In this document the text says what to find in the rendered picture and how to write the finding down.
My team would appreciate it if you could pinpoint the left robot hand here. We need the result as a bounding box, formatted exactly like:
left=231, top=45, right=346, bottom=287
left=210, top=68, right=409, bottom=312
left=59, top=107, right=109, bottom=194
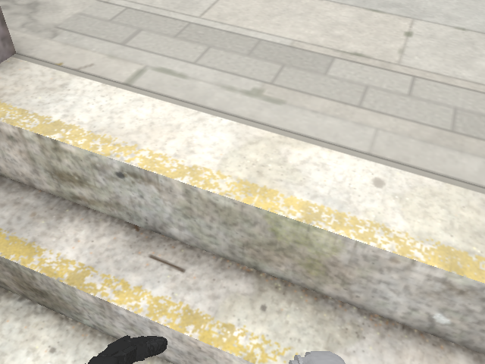
left=88, top=335, right=167, bottom=364

